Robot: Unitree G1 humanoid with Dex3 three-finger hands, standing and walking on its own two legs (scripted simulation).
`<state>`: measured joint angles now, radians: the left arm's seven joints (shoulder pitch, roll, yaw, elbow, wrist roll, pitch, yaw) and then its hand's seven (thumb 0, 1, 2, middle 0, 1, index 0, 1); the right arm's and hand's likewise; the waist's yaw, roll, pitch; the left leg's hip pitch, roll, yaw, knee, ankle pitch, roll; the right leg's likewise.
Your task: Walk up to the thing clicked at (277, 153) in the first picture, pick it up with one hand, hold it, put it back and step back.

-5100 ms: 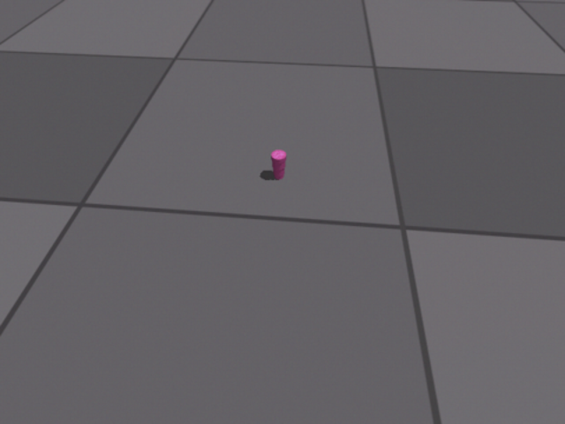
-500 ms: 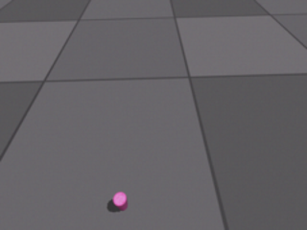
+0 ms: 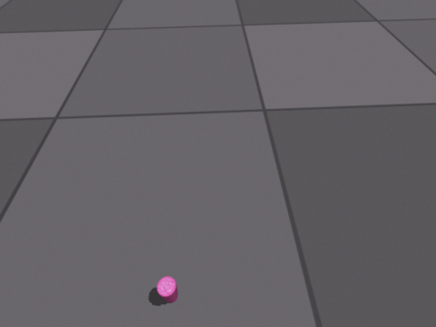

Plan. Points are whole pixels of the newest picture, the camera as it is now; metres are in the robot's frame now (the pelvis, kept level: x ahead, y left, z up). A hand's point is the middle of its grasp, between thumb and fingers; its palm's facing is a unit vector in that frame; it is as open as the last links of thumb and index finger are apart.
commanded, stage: walk up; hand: left
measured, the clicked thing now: (169, 291) +0.38 +0.23 -0.71
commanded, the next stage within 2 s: none
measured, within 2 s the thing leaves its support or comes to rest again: neither
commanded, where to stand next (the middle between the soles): +0.04 +0.02 m, yaw +0 degrees
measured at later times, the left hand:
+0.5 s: hand out of the picture +0.02 +0.32 -0.18, palm faces -0.03 -0.94 -0.33, open 7.4 cm
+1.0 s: hand out of the picture +0.09 +0.23 -0.14, palm faces -0.05 -0.92 -0.38, open 7.4 cm
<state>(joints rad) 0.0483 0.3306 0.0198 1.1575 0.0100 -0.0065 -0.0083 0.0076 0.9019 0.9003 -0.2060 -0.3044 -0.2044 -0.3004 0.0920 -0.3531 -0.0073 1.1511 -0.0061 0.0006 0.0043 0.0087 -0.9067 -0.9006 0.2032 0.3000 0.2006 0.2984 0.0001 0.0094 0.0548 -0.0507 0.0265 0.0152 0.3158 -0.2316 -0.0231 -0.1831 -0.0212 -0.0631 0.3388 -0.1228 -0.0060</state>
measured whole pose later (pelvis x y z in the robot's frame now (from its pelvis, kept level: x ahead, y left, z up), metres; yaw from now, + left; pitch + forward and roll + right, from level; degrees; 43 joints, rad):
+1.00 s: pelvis -0.04 -0.01 -0.01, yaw -2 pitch -4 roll +0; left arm 0.12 0.34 0.02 0.92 0.02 -0.02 -0.01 0.01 0.90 0.90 -0.21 -0.30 -0.21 -0.30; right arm 0.26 -0.41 -0.03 0.95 0.00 0.01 0.00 0.01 -0.91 -0.90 0.20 0.30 0.20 0.30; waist -0.01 0.06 0.09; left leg -0.34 0.01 -0.09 0.82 -0.45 -0.01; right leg -0.19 0.00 -0.05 0.52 -0.26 -0.03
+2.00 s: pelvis -0.06 +0.03 +0.00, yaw -1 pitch -2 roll +0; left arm 0.14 0.37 -0.01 1.12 0.01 -0.03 0.01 0.01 0.90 0.90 -0.21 -0.30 -0.20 -0.30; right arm 0.08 -0.34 -0.02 1.08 -0.01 0.00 0.03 0.01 -0.91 -0.90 0.20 0.30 0.20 0.30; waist 0.01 0.00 0.05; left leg -0.18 -0.03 0.03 0.35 -0.13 0.04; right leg -0.08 -0.02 -0.01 0.34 -0.22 0.02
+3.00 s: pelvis -0.04 +0.02 -0.03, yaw +2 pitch -2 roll +1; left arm 0.20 0.38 0.05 0.81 0.04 -0.01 -0.03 0.01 0.90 0.90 -0.21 -0.31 -0.21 -0.30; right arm 0.26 -0.39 -0.04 0.92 -0.04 0.01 0.03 0.01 -0.91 -0.90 0.20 0.30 0.20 0.30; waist 0.01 -0.01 0.08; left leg -0.24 -0.04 -0.01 0.66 -0.46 0.04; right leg -0.33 -0.05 -0.05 0.68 -0.33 -0.03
